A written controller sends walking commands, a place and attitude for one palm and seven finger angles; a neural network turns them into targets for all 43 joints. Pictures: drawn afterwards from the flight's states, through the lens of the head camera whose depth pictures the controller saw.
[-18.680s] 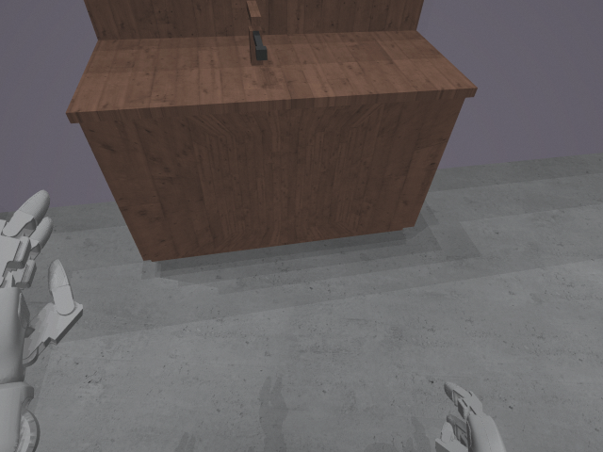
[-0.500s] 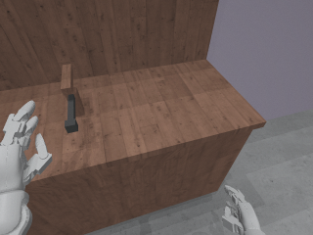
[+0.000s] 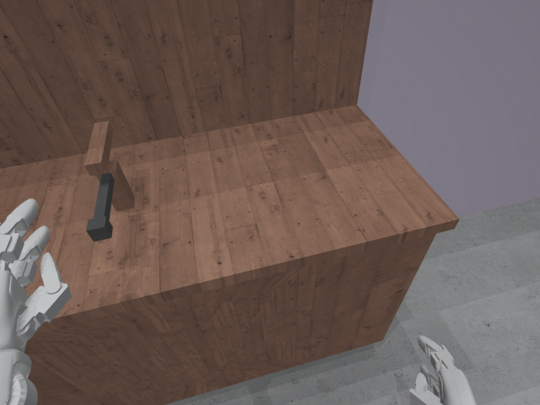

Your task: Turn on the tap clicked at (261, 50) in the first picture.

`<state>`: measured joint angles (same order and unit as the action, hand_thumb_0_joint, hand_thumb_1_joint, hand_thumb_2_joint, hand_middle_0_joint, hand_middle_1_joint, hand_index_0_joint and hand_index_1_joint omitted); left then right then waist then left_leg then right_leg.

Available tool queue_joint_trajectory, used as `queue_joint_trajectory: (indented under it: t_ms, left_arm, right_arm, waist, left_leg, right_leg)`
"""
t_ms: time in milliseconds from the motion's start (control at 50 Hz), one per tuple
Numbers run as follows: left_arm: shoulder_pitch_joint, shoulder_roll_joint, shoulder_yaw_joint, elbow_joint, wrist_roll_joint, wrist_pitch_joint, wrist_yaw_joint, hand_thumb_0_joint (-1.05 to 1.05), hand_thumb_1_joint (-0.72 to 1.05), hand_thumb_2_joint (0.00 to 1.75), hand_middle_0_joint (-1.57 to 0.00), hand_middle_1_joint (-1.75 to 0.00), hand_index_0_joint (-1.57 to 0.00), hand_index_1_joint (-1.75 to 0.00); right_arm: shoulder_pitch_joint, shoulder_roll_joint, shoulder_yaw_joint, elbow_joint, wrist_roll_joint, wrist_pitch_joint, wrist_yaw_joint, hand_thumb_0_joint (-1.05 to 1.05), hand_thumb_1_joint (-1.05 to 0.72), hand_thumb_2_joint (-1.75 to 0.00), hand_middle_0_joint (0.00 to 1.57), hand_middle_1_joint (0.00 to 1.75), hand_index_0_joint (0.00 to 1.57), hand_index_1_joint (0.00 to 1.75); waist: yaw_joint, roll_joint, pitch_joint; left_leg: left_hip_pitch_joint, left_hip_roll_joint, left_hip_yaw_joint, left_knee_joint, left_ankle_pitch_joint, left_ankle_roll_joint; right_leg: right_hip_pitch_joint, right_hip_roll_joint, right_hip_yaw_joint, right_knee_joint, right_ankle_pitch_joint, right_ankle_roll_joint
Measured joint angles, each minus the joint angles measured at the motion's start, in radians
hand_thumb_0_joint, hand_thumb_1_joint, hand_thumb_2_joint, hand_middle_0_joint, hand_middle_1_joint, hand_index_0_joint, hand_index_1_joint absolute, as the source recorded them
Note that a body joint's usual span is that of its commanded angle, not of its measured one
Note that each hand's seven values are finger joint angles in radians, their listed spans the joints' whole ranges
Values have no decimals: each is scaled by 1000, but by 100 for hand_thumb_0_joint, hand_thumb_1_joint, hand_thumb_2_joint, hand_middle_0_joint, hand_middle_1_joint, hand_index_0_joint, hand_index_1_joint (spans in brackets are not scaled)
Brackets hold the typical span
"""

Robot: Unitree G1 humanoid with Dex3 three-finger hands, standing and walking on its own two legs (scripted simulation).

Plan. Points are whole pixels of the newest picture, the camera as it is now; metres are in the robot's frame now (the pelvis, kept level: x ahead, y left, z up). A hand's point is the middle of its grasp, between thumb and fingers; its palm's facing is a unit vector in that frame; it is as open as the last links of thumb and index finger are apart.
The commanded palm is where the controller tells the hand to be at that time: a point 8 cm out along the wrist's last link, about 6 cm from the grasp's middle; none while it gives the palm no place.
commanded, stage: turn the palm inward beside the body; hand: left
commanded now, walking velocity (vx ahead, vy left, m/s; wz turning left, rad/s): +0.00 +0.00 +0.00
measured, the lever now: (99, 228) +0.34 +0.32 +0.08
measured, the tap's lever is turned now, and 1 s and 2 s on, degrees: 0 0 0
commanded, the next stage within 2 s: reach beside the lever's end, fingers flat in 1.32 s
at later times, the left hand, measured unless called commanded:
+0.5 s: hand (70, 313) +0.18 +0.25 +0.14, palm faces +0.49 -0.85 -0.17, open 7.4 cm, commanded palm +0.12 +0.29 +0.15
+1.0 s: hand (60, 320) +0.17 +0.26 +0.14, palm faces +0.52 -0.85 -0.10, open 7.4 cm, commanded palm +0.11 +0.30 +0.15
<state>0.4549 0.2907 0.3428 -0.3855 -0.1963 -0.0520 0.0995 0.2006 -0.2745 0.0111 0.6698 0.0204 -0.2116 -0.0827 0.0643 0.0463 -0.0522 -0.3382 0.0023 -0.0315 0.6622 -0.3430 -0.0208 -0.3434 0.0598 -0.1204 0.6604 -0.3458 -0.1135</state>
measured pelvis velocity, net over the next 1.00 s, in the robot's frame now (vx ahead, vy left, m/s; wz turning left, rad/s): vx -0.01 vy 0.02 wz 0.03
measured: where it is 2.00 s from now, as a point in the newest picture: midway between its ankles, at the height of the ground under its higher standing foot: outside the picture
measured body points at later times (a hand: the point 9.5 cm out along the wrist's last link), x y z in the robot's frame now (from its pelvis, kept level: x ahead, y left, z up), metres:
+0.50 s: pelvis -0.01 +0.01 +0.00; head -0.02 -0.02 +0.45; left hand +0.14 +0.29 +0.15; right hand +0.19 -0.21 -0.08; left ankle +0.00 +0.14 -0.72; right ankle +0.01 -0.04 -0.72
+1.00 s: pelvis -0.01 +0.02 +0.00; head -0.03 +0.00 +0.45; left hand +0.14 +0.30 +0.14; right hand +0.20 -0.18 -0.07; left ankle +0.00 +0.14 -0.72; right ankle +0.01 -0.04 -0.72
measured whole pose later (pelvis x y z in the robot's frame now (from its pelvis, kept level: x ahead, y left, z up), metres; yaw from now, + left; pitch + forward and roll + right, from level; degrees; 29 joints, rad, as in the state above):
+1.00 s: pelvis -0.01 +0.02 +0.00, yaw +1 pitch +0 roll +0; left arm 0.53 0.19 0.19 -0.48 -0.22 0.04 0.23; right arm 0.20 -0.24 0.06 0.65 0.02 -0.27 -0.09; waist 0.07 0.06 -0.06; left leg -0.36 -0.03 -0.05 0.70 -0.34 0.00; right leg -0.35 0.03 -0.14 0.68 -0.34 -0.09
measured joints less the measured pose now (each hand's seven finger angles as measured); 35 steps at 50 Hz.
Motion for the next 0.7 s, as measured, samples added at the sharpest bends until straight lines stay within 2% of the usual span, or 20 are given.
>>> queue_joint_trajectory:
  t_ms: [240, 420, 700]
  left_arm:
    - [13, -25, -57, -13, -9, 10, 46, 1, 89, 90, -21, -31, -20, -30]
    - [43, -51, -91, -43, -17, 35, 74, 1, 89, 90, -20, -30, -20, -30]
    - [81, -86, -145, -83, -12, 44, 110, 1, 90, 90, -20, -30, -20, -30]
  right_arm:
    - [-1, 14, 6, 3, 7, -33, -11, 2, -90, -90, 20, 30, 20, 30]
    - [-3, 31, 24, -7, 5, -44, -8, 2, -90, -90, 20, 30, 20, 30]
    - [-5, 28, 35, -25, 1, -64, -7, 2, -90, -90, 20, 30, 20, 30]
  waist:
    - [-4, 8, -6]
    - [3, 11, -14]
    - [9, 7, -8]
  left_leg:
    - [-24, 0, -6, 26, -5, 0]
    - [-28, -5, -8, 33, -3, 1]
    - [-34, -21, -11, 44, 0, 15]
  right_leg:
    - [-21, -1, -8, 24, -6, -3]
    - [-22, -6, -9, 25, -2, 3]
    - [-20, -22, -13, 29, 2, 17]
